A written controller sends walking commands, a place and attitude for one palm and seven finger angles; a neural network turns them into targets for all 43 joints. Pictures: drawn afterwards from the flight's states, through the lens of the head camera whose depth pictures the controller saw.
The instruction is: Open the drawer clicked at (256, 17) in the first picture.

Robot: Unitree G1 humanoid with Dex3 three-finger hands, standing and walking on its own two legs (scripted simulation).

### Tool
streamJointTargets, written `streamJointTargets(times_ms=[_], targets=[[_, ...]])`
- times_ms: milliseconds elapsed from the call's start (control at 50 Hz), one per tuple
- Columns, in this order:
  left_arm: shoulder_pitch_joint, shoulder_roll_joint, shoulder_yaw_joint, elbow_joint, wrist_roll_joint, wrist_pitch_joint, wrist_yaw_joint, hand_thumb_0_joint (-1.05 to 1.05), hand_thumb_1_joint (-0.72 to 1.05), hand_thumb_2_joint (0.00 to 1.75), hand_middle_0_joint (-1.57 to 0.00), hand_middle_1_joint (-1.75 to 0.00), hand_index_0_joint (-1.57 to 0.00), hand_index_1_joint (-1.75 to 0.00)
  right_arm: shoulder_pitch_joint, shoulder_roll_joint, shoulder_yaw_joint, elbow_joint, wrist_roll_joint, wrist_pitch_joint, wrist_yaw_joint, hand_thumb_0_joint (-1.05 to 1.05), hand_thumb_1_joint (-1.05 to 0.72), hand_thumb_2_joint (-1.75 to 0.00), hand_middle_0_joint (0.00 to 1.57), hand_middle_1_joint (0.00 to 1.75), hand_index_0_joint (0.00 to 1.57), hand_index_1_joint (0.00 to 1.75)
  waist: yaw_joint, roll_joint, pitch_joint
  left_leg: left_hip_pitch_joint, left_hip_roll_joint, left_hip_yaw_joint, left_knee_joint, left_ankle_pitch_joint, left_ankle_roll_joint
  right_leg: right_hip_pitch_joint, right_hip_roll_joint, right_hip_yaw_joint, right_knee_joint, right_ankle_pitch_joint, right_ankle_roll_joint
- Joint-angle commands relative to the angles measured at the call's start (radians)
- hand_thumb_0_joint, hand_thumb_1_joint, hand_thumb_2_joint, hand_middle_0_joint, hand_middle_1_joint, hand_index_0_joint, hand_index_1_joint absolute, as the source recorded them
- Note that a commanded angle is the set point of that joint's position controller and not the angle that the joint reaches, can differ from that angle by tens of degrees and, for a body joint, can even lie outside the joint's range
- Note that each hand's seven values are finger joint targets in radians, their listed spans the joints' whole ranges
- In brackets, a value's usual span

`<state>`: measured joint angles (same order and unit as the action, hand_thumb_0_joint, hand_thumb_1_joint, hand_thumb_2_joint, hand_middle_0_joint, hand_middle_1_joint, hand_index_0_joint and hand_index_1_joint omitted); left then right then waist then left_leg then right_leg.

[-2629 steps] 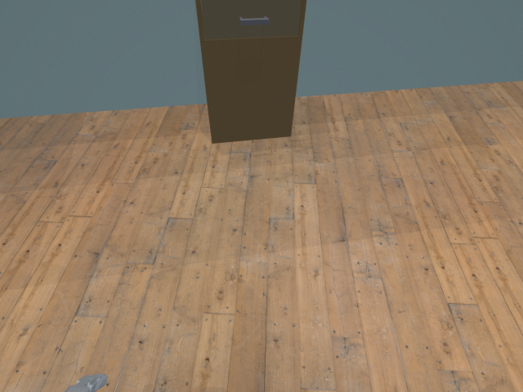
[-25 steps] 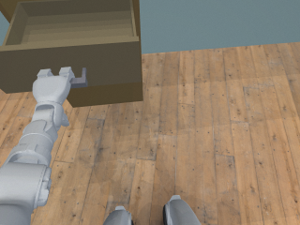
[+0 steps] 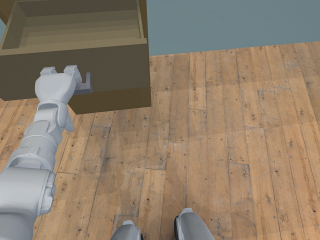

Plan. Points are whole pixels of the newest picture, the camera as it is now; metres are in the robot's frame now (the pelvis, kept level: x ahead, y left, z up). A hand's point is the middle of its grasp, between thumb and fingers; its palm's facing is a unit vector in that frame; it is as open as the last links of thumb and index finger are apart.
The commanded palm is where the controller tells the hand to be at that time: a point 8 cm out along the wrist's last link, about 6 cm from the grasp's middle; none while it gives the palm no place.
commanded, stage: lift the hand off the handle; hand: left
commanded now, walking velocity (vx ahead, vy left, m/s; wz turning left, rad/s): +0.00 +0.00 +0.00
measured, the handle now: (66, 84) +0.53 +0.22 +0.01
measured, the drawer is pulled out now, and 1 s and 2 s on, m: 0.30 0.29 0.29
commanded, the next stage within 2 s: draw the hand back to the body in 1.10 s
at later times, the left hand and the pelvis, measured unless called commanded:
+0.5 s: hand (49, 82) +0.49 +0.23 +0.07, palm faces -0.03 -0.02 -1.00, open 13.5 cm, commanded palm +0.47 +0.24 +0.14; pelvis +0.02 +0.01 +0.03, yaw +0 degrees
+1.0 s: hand (30, 58) +0.49 +0.23 +0.15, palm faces -0.03 +0.01 -1.00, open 13.8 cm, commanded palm +0.47 +0.24 +0.21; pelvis +0.03 +0.00 +0.05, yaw +0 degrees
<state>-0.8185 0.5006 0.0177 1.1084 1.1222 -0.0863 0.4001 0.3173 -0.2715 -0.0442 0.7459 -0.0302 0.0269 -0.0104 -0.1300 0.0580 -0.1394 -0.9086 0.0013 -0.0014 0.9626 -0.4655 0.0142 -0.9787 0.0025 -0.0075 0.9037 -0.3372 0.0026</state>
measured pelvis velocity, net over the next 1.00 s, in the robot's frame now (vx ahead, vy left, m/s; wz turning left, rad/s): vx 0.03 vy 0.00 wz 0.00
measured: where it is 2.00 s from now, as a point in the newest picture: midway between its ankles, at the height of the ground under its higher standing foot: outside the picture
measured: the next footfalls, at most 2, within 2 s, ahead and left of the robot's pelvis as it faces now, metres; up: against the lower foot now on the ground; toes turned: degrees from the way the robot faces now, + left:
none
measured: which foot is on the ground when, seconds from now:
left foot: down 0.00-1.00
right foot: down 0.00-1.00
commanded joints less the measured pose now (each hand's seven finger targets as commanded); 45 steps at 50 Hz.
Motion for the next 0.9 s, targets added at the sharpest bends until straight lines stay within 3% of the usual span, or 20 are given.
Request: streamJointTargets(times_ms=[0, 60, 80, 100, 140, 160, 200, 260, 360, 380, 440, 460, 520, 560, 660, 700, 760, 820, 880], targets=[[-0.513, 0.369, 0.105, -0.295, -0.032, -0.003, 0.059, 0.00, -0.50, 0.30, -0.30, -1.20, -0.30, -1.20, 0.158, -0.164, -0.055, -0.052, -0.002, -0.005, -0.021, 0.00, -0.90, -0.90, 0.20, 0.30, 0.20, 0.30, 0.010, 0.045, -0.554, 0.308, -0.033, -0.011, -0.134, 0.396, 0.019, 0.422, 0.031, -0.013, -0.110, 0.291, -0.025], [-0.476, 0.332, 0.077, -0.281, -0.027, -0.003, 0.055, 0.00, -0.50, 0.30, -0.30, -1.20, -0.30, -1.20, 0.149, -0.160, -0.056, -0.053, 0.002, -0.005, -0.023, 0.00, -0.90, -0.90, 0.20, 0.30, 0.20, 0.30, 0.013, 0.051, -0.486, 0.319, -0.032, -0.004, -0.160, 0.402, 0.020, 0.423, 0.032, -0.014, -0.141, 0.292, -0.026], [-0.485, 0.339, 0.084, -0.288, -0.026, -0.003, 0.054, 0.00, -0.50, 0.30, -0.30, -1.20, -0.30, -1.20, 0.159, -0.162, -0.058, -0.049, 0.003, -0.003, -0.023, 0.00, -0.90, -0.90, 0.20, 0.30, 0.20, 0.30, 0.013, 0.037, -0.498, 0.336, -0.029, -0.010, -0.170, 0.408, 0.017, 0.434, 0.034, -0.018, -0.143, 0.293, -0.027], [-0.494, 0.329, 0.076, -0.305, -0.028, -0.005, 0.051, 0.00, -0.50, 0.30, -0.30, -1.20, -0.30, -1.20, 0.153, -0.161, -0.059, -0.054, 0.003, -0.002, -0.022, 0.00, -0.90, -0.90, 0.20, 0.30, 0.20, 0.30, 0.014, 0.066, -0.498, 0.361, -0.029, -0.009, -0.174, 0.431, 0.014, 0.432, 0.036, -0.019, -0.149, 0.300, -0.030], [-0.471, 0.288, 0.044, -0.276, -0.026, 0.005, 0.044, 0.00, -0.50, 0.30, -0.30, -1.20, -0.30, -1.20, 0.154, -0.159, -0.059, -0.052, 0.009, 0.000, -0.020, 0.00, -0.90, -0.90, 0.20, 0.30, 0.20, 0.30, 0.013, 0.063, -0.456, 0.376, -0.026, -0.013, -0.195, 0.433, 0.009, 0.420, 0.038, -0.027, -0.165, 0.283, -0.033], [-0.493, 0.264, 0.027, -0.301, -0.027, 0.001, 0.043, 0.00, -0.50, 0.30, -0.30, -1.20, -0.30, -1.20, 0.157, -0.155, -0.063, -0.054, 0.009, -0.003, -0.021, 0.00, -0.90, -0.90, 0.20, 0.30, 0.20, 0.30, 0.004, 0.051, -0.459, 0.404, -0.023, -0.016, -0.199, 0.450, 0.010, 0.420, 0.039, -0.030, -0.175, 0.287, -0.032], [-0.476, 0.254, 0.026, -0.299, -0.039, 0.005, 0.030, 0.00, -0.50, 0.30, -0.30, -1.20, -0.30, -1.20, 0.154, -0.156, -0.066, -0.059, 0.013, 0.002, -0.018, 0.00, -0.90, -0.90, 0.20, 0.30, 0.20, 0.30, 0.009, 0.052, -0.459, 0.435, -0.022, -0.015, -0.212, 0.479, 0.007, 0.440, 0.042, -0.029, -0.189, 0.300, -0.033], [-0.469, 0.254, 0.021, -0.280, -0.039, 0.014, 0.012, 0.00, -0.50, 0.30, -0.30, -1.20, -0.30, -1.20, 0.149, -0.154, -0.063, -0.058, 0.017, 0.004, -0.021, 0.00, -0.90, -0.90, 0.20, 0.30, 0.20, 0.30, 0.013, 0.032, -0.413, 0.432, -0.024, -0.014, -0.238, 0.464, 0.009, 0.461, 0.041, -0.031, -0.209, 0.294, -0.033], [-0.492, 0.307, 0.055, -0.359, -0.041, -0.008, -0.008, 0.00, -0.50, 0.30, -0.30, -1.20, -0.30, -1.20, 0.130, -0.151, -0.061, -0.074, 0.020, 0.008, -0.029, 0.00, -0.90, -0.90, 0.20, 0.30, 0.20, 0.30, 0.032, 0.055, -0.433, 0.471, -0.026, -0.008, -0.264, 0.510, 0.009, 0.526, 0.038, -0.022, -0.227, 0.341, -0.035], [-0.487, 0.286, 0.042, -0.377, -0.039, -0.014, -0.011, 0.00, -0.50, 0.30, -0.30, -1.20, -0.30, -1.20, 0.128, -0.146, -0.063, -0.078, 0.017, 0.006, -0.029, 0.00, -0.90, -0.90, 0.20, 0.30, 0.20, 0.30, 0.033, 0.063, -0.451, 0.490, -0.027, -0.006, -0.265, 0.543, 0.009, 0.539, 0.037, -0.024, -0.229, 0.361, -0.035], [-0.459, 0.309, 0.069, -0.393, -0.045, -0.022, -0.017, 0.00, -0.50, 0.30, -0.30, -1.20, -0.30, -1.20, 0.121, -0.146, -0.064, -0.078, 0.018, 0.008, -0.029, 0.00, -0.90, -0.90, 0.20, 0.30, 0.20, 0.30, 0.045, 0.043, -0.442, 0.505, -0.024, -0.008, -0.274, 0.585, 0.006, 0.564, 0.038, -0.024, -0.237, 0.386, -0.034], [-0.455, 0.293, 0.057, -0.412, -0.045, -0.024, -0.018, 0.00, -0.50, 0.30, -0.30, -1.20, -0.30, -1.20, 0.120, -0.142, -0.064, -0.086, 0.018, 0.008, -0.028, 0.00, -0.90, -0.90, 0.20, 0.30, 0.20, 0.30, 0.050, 0.060, -0.456, 0.517, -0.024, -0.008, -0.278, 0.615, 0.004, 0.575, 0.038, -0.026, -0.238, 0.398, -0.034], [-0.421, 0.283, 0.051, -0.384, -0.045, -0.006, -0.032, 0.00, -0.50, 0.30, -0.30, -1.20, -0.30, -1.20, 0.113, -0.140, -0.064, -0.084, 0.023, 0.014, -0.025, 0.00, -0.90, -0.90, 0.20, 0.30, 0.20, 0.30, 0.052, 0.048, -0.429, 0.526, -0.022, -0.003, -0.289, 0.647, 0.002, 0.592, 0.038, -0.027, -0.250, 0.421, -0.033], [-0.429, 0.268, 0.036, -0.383, -0.054, 0.007, -0.043, 0.00, -0.50, 0.30, -0.30, -1.20, -0.30, -1.20, 0.104, -0.140, -0.064, -0.089, 0.028, 0.015, -0.023, 0.00, -0.90, -0.90, 0.20, 0.30, 0.20, 0.30, 0.046, 0.014, -0.391, 0.518, -0.025, 0.004, -0.309, 0.599, 0.007, 0.607, 0.038, -0.027, -0.272, 0.411, -0.031], [-0.451, 0.271, 0.018, -0.368, -0.064, 0.024, -0.090, 0.00, -0.50, 0.30, -0.30, -1.20, -0.30, -1.20, 0.086, -0.142, -0.059, -0.098, 0.036, 0.016, -0.029, 0.00, -0.90, -0.90, 0.20, 0.30, 0.20, 0.30, 0.048, 0.000, -0.363, 0.531, -0.029, 0.013, -0.355, 0.532, 0.011, 0.650, 0.033, -0.023, -0.308, 0.389, -0.032], [-0.431, 0.298, 0.036, -0.361, -0.070, 0.023, -0.115, 0.00, -0.50, 0.30, -0.30, -1.20, -0.30, -1.20, 0.077, -0.145, -0.055, -0.105, 0.037, 0.021, -0.035, 0.00, -0.90, -0.90, 0.20, 0.30, 0.20, 0.30, 0.062, -0.020, -0.375, 0.531, -0.031, 0.014, -0.370, 0.537, 0.013, 0.692, 0.030, -0.020, -0.316, 0.402, -0.034], [-0.395, 0.243, -0.009, -0.370, -0.076, 0.024, -0.157, 0.00, -0.50, 0.30, -0.30, -1.20, -0.30, -1.20, 0.066, -0.138, -0.056, -0.118, 0.041, 0.022, -0.034, 0.00, -0.90, -0.90, 0.20, 0.30, 0.20, 0.30, 0.068, -0.003, -0.352, 0.559, -0.026, 0.019, -0.383, 0.563, 0.012, 0.690, 0.028, -0.024, -0.329, 0.408, -0.033], [-0.334, 0.259, -0.001, -0.331, -0.083, 0.031, -0.204, 0.00, -0.50, 0.30, -0.30, -1.20, -0.30, -1.20, 0.053, -0.144, -0.047, -0.130, 0.046, 0.034, -0.036, 0.00, -0.90, -0.90, 0.20, 0.30, 0.20, 0.30, 0.077, -0.052, -0.298, 0.537, -0.025, 0.023, -0.404, 0.553, 0.015, 0.713, 0.026, -0.026, -0.344, 0.415, -0.032], [-0.374, 0.250, -0.018, -0.401, -0.093, 0.015, -0.232, 0.00, -0.50, 0.30, -0.30, -1.20, -0.30, -1.20, 0.036, -0.143, -0.047, -0.147, 0.051, 0.035, -0.037, 0.00, -0.90, -0.90, 0.20, 0.30, 0.20, 0.30, 0.081, -0.041, -0.282, 0.553, -0.026, 0.023, -0.424, 0.521, 0.016, 0.717, 0.025, -0.023, -0.360, 0.389, -0.033]])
